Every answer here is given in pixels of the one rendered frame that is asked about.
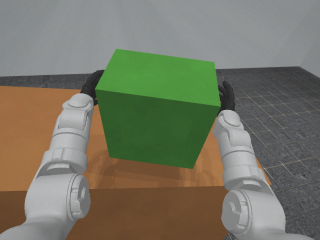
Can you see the left robot hand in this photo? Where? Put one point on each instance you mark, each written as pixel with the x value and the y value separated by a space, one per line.
pixel 90 85

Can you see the right robot hand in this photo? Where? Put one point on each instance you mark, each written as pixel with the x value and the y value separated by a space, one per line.
pixel 227 99

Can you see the carton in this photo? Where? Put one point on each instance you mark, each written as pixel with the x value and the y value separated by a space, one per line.
pixel 157 109

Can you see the left robot upper arm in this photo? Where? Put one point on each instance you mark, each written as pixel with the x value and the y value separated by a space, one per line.
pixel 54 203

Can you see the right robot upper arm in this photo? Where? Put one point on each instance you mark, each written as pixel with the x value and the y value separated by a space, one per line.
pixel 253 215

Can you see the pedestal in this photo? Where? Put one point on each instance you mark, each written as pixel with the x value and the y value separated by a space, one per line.
pixel 130 200

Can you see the left robot forearm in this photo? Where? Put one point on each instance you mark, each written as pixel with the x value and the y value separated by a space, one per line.
pixel 68 147

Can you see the right robot forearm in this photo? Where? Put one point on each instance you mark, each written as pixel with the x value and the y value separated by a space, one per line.
pixel 240 167

